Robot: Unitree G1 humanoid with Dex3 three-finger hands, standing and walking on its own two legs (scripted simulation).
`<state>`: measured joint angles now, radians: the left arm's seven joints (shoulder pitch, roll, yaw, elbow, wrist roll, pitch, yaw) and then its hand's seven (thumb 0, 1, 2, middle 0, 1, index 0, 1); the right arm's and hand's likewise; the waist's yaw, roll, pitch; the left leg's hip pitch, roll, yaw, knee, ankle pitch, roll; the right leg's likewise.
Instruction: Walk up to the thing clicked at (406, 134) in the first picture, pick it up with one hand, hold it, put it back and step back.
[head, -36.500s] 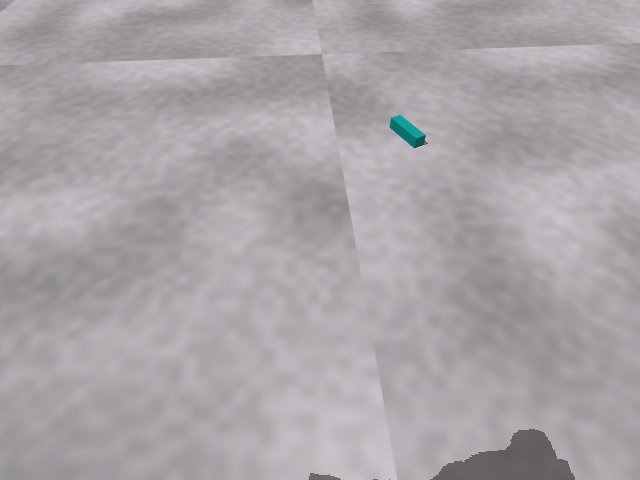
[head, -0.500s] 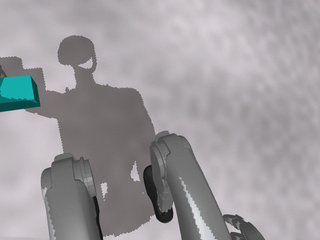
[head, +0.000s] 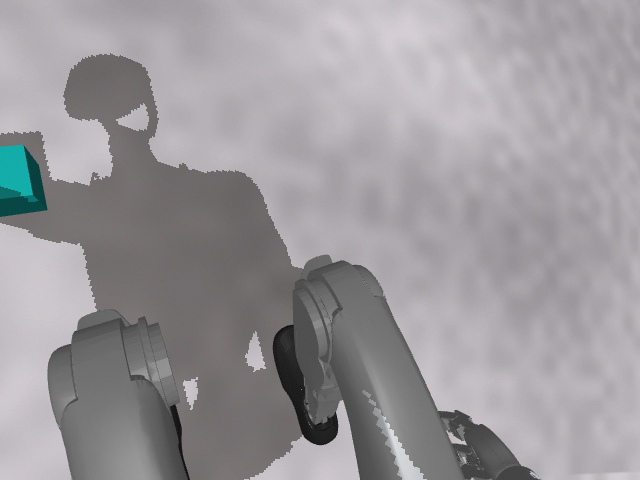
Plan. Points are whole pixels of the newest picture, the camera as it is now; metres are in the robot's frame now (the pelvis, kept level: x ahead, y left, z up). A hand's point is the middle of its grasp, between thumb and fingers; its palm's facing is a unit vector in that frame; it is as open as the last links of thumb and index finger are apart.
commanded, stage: lower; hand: left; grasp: from above
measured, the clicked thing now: out of the picture +0.47 +0.35 -0.23
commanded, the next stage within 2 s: rest in 0.02 s
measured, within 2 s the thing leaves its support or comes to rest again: rests again in 0.68 s
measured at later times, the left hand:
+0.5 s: hand out of the picture +0.47 +0.33 -0.24, palm faces -0.48 -0.10 -0.87, open 9.3 cm
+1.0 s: hand out of the picture +0.47 +0.33 -0.26, palm faces -0.48 -0.10 -0.87, open 9.3 cm
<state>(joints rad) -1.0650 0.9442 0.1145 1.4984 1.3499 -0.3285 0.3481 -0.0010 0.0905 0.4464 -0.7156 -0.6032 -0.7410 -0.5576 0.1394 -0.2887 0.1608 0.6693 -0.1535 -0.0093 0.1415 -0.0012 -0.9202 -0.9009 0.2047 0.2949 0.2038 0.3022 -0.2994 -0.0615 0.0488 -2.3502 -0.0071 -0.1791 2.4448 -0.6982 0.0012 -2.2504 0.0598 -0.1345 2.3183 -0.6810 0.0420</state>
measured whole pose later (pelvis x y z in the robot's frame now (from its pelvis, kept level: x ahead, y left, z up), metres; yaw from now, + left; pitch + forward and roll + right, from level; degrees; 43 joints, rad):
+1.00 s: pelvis +0.00 +0.00 -0.01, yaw -4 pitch +30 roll -15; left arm -1.10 1.07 0.09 1.63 1.35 -0.28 0.48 0.00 0.10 0.44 -0.70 -0.62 -0.73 -0.57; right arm 0.10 -0.32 0.29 0.61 -0.20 -0.11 0.15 0.00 -0.91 -0.90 0.21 0.30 0.21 0.30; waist -0.37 -0.15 0.15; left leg -2.36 0.00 -0.25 2.52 -0.72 0.00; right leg -2.24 0.08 -0.19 2.34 -0.67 0.05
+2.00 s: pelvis -0.01 +0.00 -0.01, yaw -4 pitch +28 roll -15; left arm -1.12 1.11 0.05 1.66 1.33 -0.29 0.48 0.00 -0.45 0.94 -0.08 -1.08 -0.11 -1.05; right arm 0.09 -0.33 0.34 0.60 -0.20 -0.12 0.15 0.00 -0.91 -0.90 0.21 0.30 0.21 0.30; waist -0.38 -0.15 0.16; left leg -2.34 0.01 -0.26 2.53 -0.70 0.00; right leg -2.23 0.09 -0.20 2.33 -0.65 0.06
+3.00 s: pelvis -0.02 +0.00 +0.01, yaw +1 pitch +33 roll -11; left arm -1.12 0.96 0.06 1.45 1.27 -0.26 0.24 0.00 -0.48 0.98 -0.11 -0.99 -0.11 -0.99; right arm 0.17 -0.32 0.20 0.62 -0.13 0.05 0.09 0.00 -0.90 -0.90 0.20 0.29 0.20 0.30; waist -0.31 -0.05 0.03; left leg -2.34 -0.01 -0.17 2.39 -0.64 0.01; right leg -2.23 0.05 -0.13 2.27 -0.63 0.04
